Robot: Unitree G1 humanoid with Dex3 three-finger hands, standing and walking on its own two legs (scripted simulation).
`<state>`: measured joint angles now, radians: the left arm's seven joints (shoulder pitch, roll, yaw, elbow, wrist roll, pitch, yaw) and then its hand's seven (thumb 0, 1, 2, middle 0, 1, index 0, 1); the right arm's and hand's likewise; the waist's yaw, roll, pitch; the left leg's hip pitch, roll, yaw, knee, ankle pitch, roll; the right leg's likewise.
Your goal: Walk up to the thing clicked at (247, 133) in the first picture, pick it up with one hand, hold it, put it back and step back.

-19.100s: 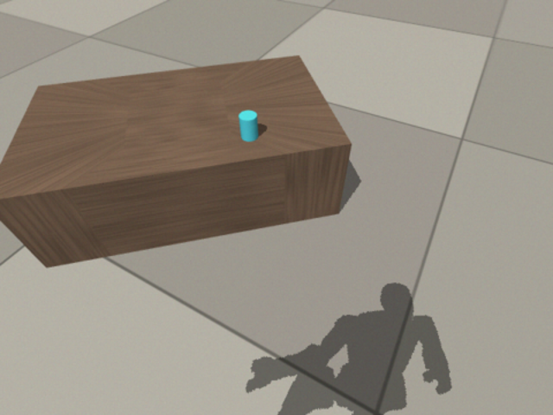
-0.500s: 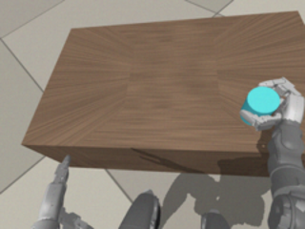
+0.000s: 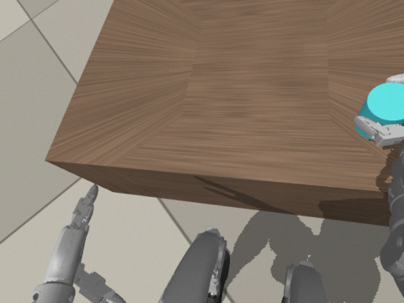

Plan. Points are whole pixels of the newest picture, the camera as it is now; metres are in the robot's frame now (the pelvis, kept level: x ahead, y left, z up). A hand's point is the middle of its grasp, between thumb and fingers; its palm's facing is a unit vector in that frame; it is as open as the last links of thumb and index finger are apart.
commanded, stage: crouch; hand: right
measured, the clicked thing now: (382, 113) +0.51 -0.19 -0.03
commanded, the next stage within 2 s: lower in 0.30 s
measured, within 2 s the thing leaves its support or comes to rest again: rests again in 1.62 s
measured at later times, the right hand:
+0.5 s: hand (384, 110) +0.53 -0.20 -0.04, palm faces +0.21 +0.98 +0.00, open 10.1 cm
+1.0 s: hand (372, 122) +0.54 -0.20 -0.10, palm faces +0.22 +0.98 -0.01, open 10.1 cm
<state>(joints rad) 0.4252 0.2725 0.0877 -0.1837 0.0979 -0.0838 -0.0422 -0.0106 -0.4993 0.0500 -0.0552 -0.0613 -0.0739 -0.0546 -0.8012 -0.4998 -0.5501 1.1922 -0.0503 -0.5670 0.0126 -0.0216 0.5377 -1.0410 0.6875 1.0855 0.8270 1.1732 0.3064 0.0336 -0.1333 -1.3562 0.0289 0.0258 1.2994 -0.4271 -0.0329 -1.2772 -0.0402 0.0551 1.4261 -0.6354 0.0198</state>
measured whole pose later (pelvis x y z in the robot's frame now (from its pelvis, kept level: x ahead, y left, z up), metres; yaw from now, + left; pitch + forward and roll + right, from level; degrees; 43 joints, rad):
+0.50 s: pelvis +0.00 +0.00 -0.02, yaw +0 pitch +30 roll +4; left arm 0.45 0.29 0.08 -0.30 0.09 -0.08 -0.05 -0.01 -0.51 0.05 -0.06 -0.06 -0.07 -0.05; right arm -0.84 -0.58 -0.60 1.23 -0.06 -0.56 0.04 -0.02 0.54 -1.04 0.68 1.10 0.82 1.19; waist 0.36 0.03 -0.13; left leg -1.45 0.02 0.04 1.37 -0.44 -0.02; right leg -1.37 -0.05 0.08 1.50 -0.66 0.03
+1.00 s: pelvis -0.01 +0.01 -0.06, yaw +1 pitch +33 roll +5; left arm 0.45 0.33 0.12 -0.41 0.10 -0.09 -0.06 -0.01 -0.54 0.07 -0.06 -0.05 -0.06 -0.06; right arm -0.86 -0.67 -0.65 1.23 -0.09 -0.58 0.04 -0.02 0.54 -1.05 0.67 1.11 0.81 1.20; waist 0.42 0.04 -0.12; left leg -1.61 0.02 0.05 1.49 -0.46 -0.02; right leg -1.54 -0.05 0.09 1.65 -0.69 0.03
